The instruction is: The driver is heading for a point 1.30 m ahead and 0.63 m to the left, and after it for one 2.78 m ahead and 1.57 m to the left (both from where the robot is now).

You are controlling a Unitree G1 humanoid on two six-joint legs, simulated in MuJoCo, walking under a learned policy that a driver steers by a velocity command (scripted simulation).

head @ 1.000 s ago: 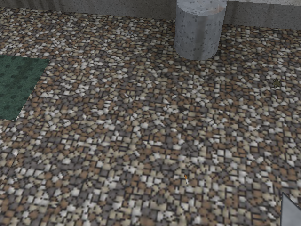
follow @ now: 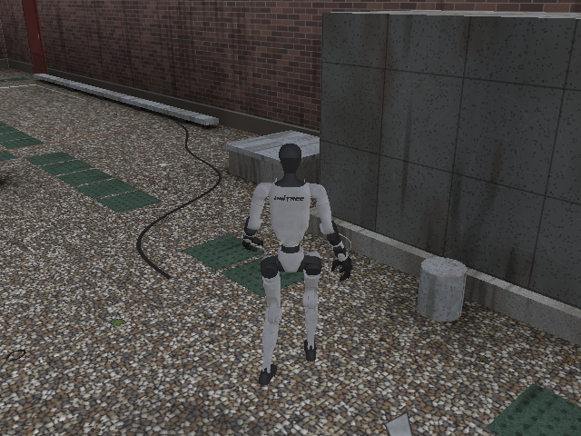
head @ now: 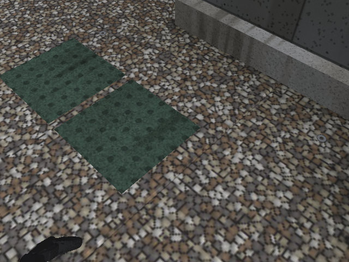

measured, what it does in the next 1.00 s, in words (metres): walks ahead, turning left: left foot, then right foot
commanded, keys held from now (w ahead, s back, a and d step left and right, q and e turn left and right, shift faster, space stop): w+q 0.84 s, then w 0.16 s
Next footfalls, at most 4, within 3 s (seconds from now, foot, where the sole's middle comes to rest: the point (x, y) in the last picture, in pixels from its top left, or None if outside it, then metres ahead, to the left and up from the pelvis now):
0.48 left None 0.38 0.19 -0.76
0.96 right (141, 202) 0.72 0.12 -0.76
1.46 left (53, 190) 0.80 0.48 -0.76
1.98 right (71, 121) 1.18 0.46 -0.76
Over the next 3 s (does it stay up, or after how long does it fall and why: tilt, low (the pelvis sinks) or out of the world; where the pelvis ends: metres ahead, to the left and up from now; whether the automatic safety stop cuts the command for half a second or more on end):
stays up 1.25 0.63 0.01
